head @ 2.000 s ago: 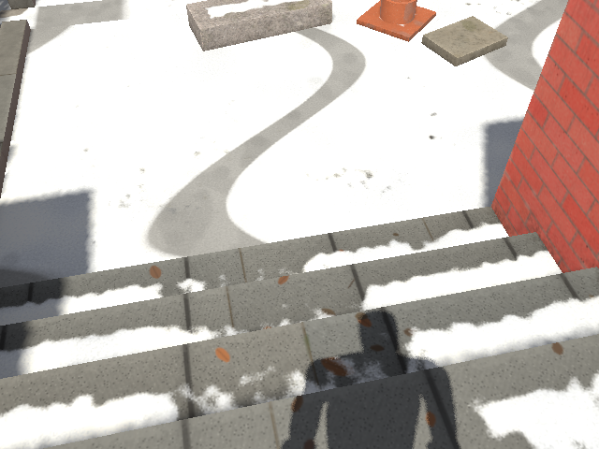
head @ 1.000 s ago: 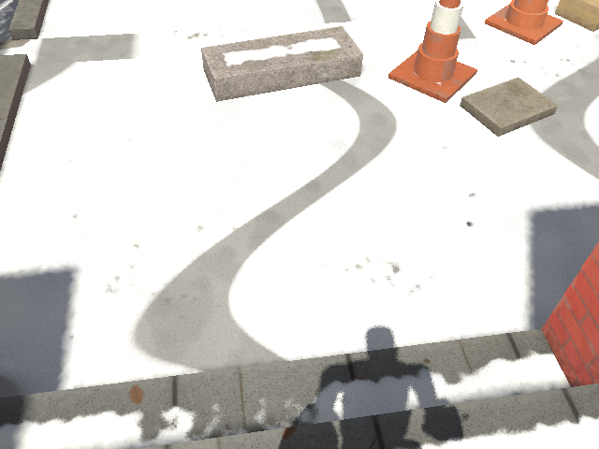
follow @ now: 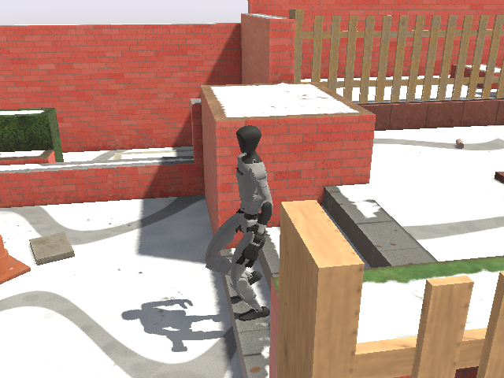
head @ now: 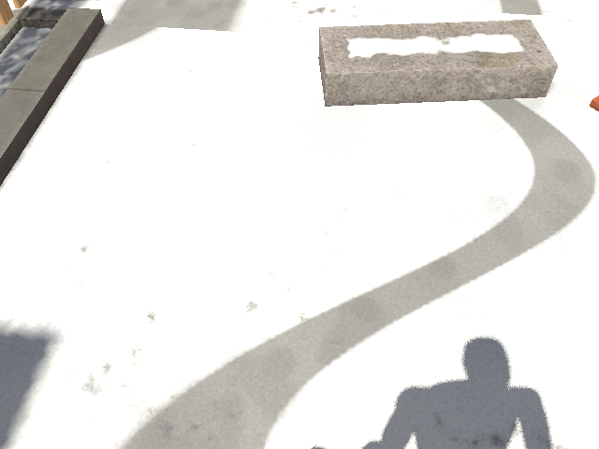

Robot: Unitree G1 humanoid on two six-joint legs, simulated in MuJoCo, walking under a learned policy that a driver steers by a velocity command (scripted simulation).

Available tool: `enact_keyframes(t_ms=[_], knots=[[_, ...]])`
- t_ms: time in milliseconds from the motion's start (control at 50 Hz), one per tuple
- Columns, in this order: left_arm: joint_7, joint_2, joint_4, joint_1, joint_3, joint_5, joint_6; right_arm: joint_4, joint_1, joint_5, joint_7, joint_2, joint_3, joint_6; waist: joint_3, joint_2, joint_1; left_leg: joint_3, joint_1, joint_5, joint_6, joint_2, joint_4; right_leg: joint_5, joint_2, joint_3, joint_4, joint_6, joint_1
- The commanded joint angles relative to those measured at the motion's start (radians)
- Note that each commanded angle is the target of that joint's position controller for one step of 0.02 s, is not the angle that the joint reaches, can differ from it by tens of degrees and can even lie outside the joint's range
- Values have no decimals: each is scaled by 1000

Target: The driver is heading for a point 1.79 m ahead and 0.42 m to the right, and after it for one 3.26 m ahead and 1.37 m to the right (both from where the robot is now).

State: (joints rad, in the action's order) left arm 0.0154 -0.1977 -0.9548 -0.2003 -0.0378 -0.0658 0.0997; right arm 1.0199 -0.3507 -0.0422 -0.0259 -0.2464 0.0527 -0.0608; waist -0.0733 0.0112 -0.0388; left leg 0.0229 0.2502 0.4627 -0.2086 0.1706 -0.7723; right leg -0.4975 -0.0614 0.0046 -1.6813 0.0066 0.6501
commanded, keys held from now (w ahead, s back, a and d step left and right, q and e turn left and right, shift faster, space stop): q+shift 0.02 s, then e+shift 0.80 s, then shift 0.08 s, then q+shift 0.10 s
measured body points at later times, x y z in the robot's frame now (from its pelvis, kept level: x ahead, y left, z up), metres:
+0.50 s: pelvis +0.27 -0.03 -0.13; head +0.30 -0.04 +0.32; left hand +0.30 +0.23 -0.27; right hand +0.54 -0.25 -0.18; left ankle +0.44 +0.10 -0.83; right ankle +0.28 -0.15 -0.87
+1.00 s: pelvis +0.33 -0.05 -0.15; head +0.34 -0.08 +0.30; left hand +0.62 +0.06 -0.22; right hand +0.28 -0.36 -0.26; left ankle +0.42 +0.08 -0.84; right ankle +0.29 -0.14 -0.87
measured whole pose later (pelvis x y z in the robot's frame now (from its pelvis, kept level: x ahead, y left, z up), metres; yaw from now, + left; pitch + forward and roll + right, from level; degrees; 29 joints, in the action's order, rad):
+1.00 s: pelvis +0.33 -0.05 -0.15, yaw -32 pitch +3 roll +1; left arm -0.01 -0.24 -0.62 -0.14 -0.05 -0.02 -0.04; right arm 0.72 -0.20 0.00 0.02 -0.30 0.08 0.02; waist 0.02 0.05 -0.04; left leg 0.05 0.50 0.49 0.07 -0.11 -0.90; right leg -0.34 0.01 -0.02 -0.67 0.04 0.41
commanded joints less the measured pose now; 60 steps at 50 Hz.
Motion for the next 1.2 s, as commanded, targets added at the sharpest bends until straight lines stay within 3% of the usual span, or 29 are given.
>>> enact_keyframes(t_ms=[20,40,60,80,100,160,180,200,220,240,280,320,340,400,460,520,540,560,580,640,720,860,920,940,960,980,1000,1080,1200], knots=[[-29,-110,172,71,-10,-1,34,7,-76,-89,-52,18,-31,-107,65,14,37,-449,35,-1044,-198,-360,120,192,-23,158,478,-88,160],[-27,-50,157,10,20,-16,27,-43,35,-83,-39,-43,-19,-113,52,-62,98,-336,316,-873,-87,-220,43,473,10,83,525,-86,-71],[-41,-65,95,-53,28,-39,23,-71,-10,-18,10,-58,-14,-122,6,-109,57,-186,400,-486,49,-101,-78,858,27,39,720,-110,-134],[-74,-73,28,-132,33,-31,16,-112,1,-12,25,-98,-14,-119,18,-163,49,27,641,-87,176,36,-143,1268,41,-22,958,-55,-495],[-94,-83,35,-131,14,-15,-3,-134,12,-31,10,-193,-1,-106,-2,-19,104,17,723,-86,182,39,-64,1169,91,-116,897,-54,-684],[-107,-180,26,-69,-18,-11,-28,-119,-166,32,0,-115,-26,-99,-115,-42,64,-269,232,-481,141,-211,-247,775,-17,-38,1214,-33,-411],[-82,-61,58,-34,4,117,-2,-90,-117,141,66,41,-26,-42,40,-78,9,-212,-120,-732,120,-178,-464,951,19,-9,1535,7,-218],[-89,-50,-6,-128,5,121,13,-71,-138,92,71,-11,-25,-20,84,-40,47,-149,-69,-741,139,-172,-653,1155,19,-21,1565,57,-400],[-106,-174,-92,-396,-22,57,18,-71,-205,53,48,45,-28,-21,276,-209,101,-63,411,-174,230,-87,-1186,1830,-189,170,1143,270,-960],[-110,-202,-108,-423,-32,49,9,-111,-244,77,40,36,-51,-28,477,-301,135,-68,826,525,330,-31,-1477,2058,-352,462,943,495,-1375],[-46,-218,-57,-313,-44,57,-26,-293,91,112,47,15,-58,-43,477,-119,163,-146,1022,338,298,-137,-1341,1337,-378,618,1106,458,-1258],[1,-202,44,-114,-22,57,-66,-339,234,75,76,8,-55,7,234,135,62,-127,863,214,274,-177,-1155,912,-356,670,1249,398,-666],[13,-206,51,-116,-14,53,-60,-352,259,67,85,-30,-43,31,99,106,28,-135,811,100,249,-184,-991,750,-286,620,1314,348,-420],[49,-194,153,-5,-17,63,-69,-375,245,31,101,-33,-29,17,96,-23,-19,-12,176,-397,267,-92,-202,807,87,214,1342,198,92],[62,-208,156,-52,-33,104,-91,-427,299,75,104,2,-16,30,234,-212,-20,-99,49,-457,350,-44,55,703,54,304,1292,169,-144],[63,-153,220,-22,-51,125,-101,-420,261,68,94,-45,11,53,170,-163,-39,-142,-5,-455,313,-99,298,396,44,460,1205,112,-207],[60,-102,235,-45,-46,116,-103,-395,187,57,89,-66,25,52,161,-152,-42,-140,-141,-495,277,-172,351,248,94,445,1099,70,-107],[51,-1,232,-139,-25,87,-107,-379,77,32,87,-103,34,52,282,22,-22,-345,-399,-681,166,-434,295,-95,202,307,757,11,66],[37,-18,322,-216,-18,97,-95,-396,85,9,70,-151,45,60,425,295,42,-693,-458,-602,-14,-667,394,-273,240,283,540,-11,196],[45,-213,306,-106,-80,95,-130,-436,297,21,62,-42,25,61,181,178,74,-421,-134,-223,5,-480,475,26,80,130,312,-73,251],[27,-145,347,-77,-65,89,-159,-423,351,18,69,-82,31,67,141,98,108,-141,112,-430,27,-397,464,222,55,16,361,-88,34],[-29,-137,421,57,-44,87,-153,-387,245,50,69,-196,71,65,218,158,47,-72,46,-311,44,-474,420,175,31,-43,832,-24,-190],[-28,-136,376,-47,-55,83,-153,-369,192,64,59,-167,59,71,219,113,73,-43,102,-306,106,-441,266,209,113,-94,1139,41,-418],[-21,-167,369,-87,-61,80,-148,-361,152,49,48,-107,37,71,213,-20,73,31,248,-222,185,-382,88,373,31,44,1230,76,-581],[-9,-258,397,-73,-64,75,-141,-406,132,-5,23,-15,-3,64,228,-367,13,112,514,221,289,-274,-274,833,-283,394,1215,183,-714],[-19,-223,390,-93,-51,18,-125,-409,202,32,29,-96,23,57,320,-282,94,-76,481,162,287,-264,-333,806,-377,444,1292,330,-568],[-32,-162,362,-64,-35,2,-109,-383,212,67,39,-140,35,70,246,-176,80,-115,427,113,278,-264,-350,704,-309,352,1308,308,-489],[-4,-145,354,116,-36,39,-92,-328,114,60,69,-152,58,108,152,-157,-4,-142,332,-104,305,-208,-389,619,-206,105,1325,190,-356],[47,-154,331,33,-61,55,-111,-432,205,56,54,-93,44,118,149,-121,63,-86,495,-104,322,-250,-344,598,-276,59,1323,207,-562]])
